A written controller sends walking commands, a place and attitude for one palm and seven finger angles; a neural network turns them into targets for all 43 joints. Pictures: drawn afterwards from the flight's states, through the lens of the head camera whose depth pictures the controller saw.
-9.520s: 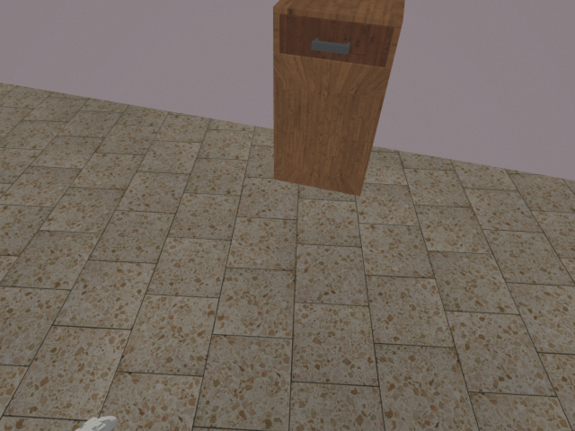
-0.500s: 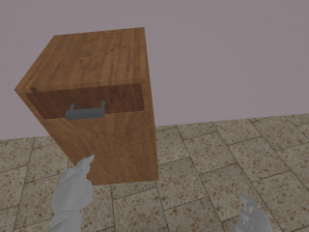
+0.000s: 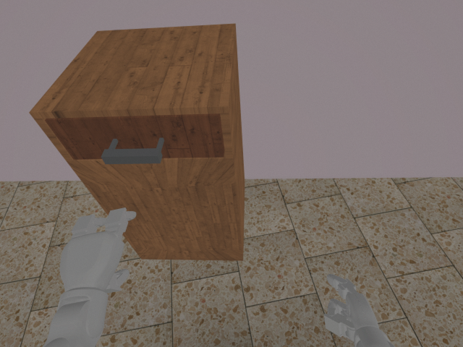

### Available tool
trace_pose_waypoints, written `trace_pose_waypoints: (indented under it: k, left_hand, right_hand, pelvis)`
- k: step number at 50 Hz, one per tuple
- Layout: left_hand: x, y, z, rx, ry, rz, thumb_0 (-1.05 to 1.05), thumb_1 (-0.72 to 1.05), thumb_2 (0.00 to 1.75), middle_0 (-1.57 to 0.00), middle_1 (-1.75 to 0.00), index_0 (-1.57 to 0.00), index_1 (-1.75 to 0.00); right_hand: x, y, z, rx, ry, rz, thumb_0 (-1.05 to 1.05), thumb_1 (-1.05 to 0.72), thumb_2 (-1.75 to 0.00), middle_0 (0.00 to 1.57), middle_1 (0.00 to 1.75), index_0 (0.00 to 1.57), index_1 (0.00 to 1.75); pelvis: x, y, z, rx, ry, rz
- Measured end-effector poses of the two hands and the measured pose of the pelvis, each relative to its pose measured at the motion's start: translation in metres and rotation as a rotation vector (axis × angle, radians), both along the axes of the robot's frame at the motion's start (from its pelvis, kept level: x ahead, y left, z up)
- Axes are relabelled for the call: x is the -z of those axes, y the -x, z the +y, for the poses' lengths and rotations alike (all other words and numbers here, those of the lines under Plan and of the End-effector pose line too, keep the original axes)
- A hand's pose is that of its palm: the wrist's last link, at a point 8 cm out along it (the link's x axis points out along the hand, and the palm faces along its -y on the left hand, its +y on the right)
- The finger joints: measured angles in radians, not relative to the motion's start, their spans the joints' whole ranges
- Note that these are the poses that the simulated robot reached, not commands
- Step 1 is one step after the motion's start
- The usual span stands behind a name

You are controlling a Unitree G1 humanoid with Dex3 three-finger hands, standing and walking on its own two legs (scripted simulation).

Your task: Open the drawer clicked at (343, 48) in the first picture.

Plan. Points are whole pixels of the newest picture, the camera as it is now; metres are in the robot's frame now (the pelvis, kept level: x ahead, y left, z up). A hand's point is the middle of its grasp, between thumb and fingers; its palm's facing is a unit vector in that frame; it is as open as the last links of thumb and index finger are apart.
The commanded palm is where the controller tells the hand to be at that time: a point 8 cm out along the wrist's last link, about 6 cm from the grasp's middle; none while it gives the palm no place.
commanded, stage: raise the hand with hooked fingers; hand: left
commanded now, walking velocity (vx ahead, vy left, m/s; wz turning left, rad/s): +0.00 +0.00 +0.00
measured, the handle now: (134, 149) +0.53 +0.31 +0.00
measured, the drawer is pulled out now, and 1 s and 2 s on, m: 0.00 0.00 0.00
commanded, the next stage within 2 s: move the hooked fingers above the handle in 1.12 s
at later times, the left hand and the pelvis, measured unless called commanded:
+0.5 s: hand (96, 216) +0.29 +0.27 +0.08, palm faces +0.08 -0.09 -0.99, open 13.5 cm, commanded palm +0.26 +0.27 +0.15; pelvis +0.01 +0.04 +0.02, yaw +0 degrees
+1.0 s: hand (88, 200) +0.31 +0.28 +0.11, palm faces -0.01 -0.09 -1.00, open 13.9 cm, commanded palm +0.29 +0.28 +0.18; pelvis +0.01 +0.04 +0.03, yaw +0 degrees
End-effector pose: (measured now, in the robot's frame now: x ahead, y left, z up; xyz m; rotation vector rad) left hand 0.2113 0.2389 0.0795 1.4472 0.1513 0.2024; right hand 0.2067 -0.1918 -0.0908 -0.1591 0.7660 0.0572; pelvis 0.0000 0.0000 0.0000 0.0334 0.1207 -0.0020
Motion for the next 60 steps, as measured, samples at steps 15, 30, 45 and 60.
trace_pose_waypoints:
  k: [15, 30, 45, 60]
  left_hand:
    - [-0.029, -0.024, 0.024, 0.079, -0.038, -0.067, 0.00, -0.17, 0.44, -0.30, -0.98, -0.29, -0.98]
    - [-0.071, -0.066, 0.039, 0.094, -0.036, -0.042, 0.00, -0.45, 0.31, -0.32, -1.17, -0.31, -1.17]
    - [-0.091, -0.085, 0.050, 0.129, -0.028, 0.029, 0.00, -0.49, 0.30, -0.32, -1.19, -0.31, -1.20]
    - [-0.092, -0.074, 0.037, 0.130, -0.055, -0.049, 0.00, -0.49, 0.30, -0.32, -1.20, -0.32, -1.20]
  right_hand:
    - [0.001, 0.028, -0.031, 0.096, 0.124, 0.104, 0.02, -0.90, -0.90, 0.20, 0.30, 0.20, 0.30]
    - [-0.028, -0.006, 0.025, 0.046, 0.044, 0.001, 0.01, -0.90, -0.90, 0.20, 0.30, 0.20, 0.30]
    - [-0.020, 0.015, 0.021, 0.048, 0.047, 0.093, 0.01, -0.90, -0.90, 0.20, 0.30, 0.20, 0.30]
    - [-0.011, 0.028, -0.003, 0.070, 0.055, 0.132, 0.02, -0.90, -0.90, 0.20, 0.30, 0.20, 0.30]
  pelvis:
    - [-0.011, -0.006, 0.020, -0.002, 0.020, -0.024]
    - [-0.023, -0.008, 0.039, -0.001, 0.027, -0.085]
    - [-0.029, -0.009, 0.043, -0.008, 0.033, -0.089]
    - [-0.029, -0.003, 0.029, -0.012, 0.026, -0.079]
